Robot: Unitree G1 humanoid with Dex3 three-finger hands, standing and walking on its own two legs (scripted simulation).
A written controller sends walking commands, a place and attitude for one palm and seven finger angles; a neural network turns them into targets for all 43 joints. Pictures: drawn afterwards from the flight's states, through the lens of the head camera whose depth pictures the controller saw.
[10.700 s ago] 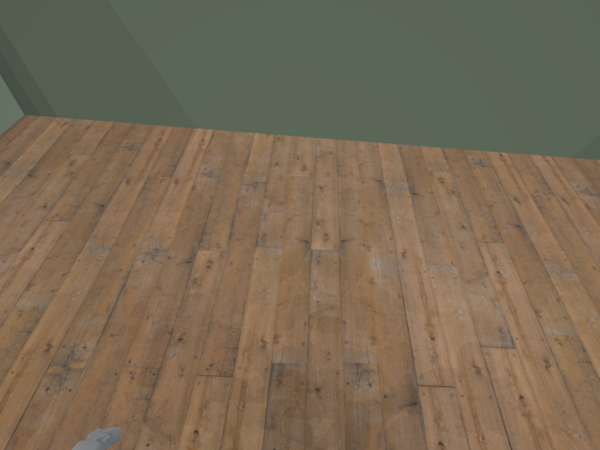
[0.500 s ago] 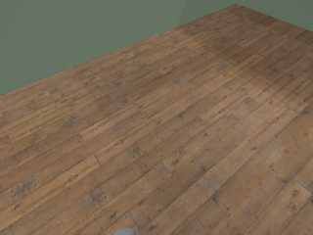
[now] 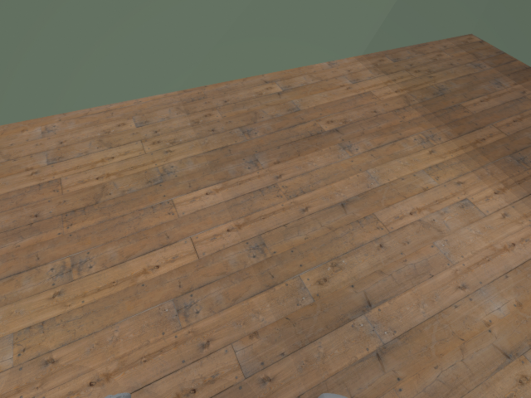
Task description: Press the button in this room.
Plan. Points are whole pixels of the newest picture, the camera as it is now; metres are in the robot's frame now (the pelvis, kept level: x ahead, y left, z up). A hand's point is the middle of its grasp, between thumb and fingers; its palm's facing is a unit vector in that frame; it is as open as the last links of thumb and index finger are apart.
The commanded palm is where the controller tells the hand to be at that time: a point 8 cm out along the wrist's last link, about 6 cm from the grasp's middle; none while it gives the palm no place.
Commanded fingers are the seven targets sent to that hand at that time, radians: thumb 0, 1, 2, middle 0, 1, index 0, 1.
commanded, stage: turn or walk to find it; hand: left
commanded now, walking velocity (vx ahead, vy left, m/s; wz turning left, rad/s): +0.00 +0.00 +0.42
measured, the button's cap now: out of the picture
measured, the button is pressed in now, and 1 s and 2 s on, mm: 0 0 0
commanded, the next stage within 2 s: none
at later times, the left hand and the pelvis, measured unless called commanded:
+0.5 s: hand out of the picture -0.02 +0.15 -0.16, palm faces +0.27 -0.93 -0.26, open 7.3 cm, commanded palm none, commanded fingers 0.00 0.90 0.90 -0.20 -0.30 -0.20 -0.30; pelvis -0.03 -0.05 +0.00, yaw +14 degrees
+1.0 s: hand out of the picture -0.08 +0.22 -0.16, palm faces +0.45 -0.85 -0.26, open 7.3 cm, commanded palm none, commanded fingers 0.00 0.90 0.90 -0.20 -0.30 -0.20 -0.30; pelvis -0.06 -0.01 +0.00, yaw +25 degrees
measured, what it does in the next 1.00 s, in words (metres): steps on the spot, turning left: right foot, then left foot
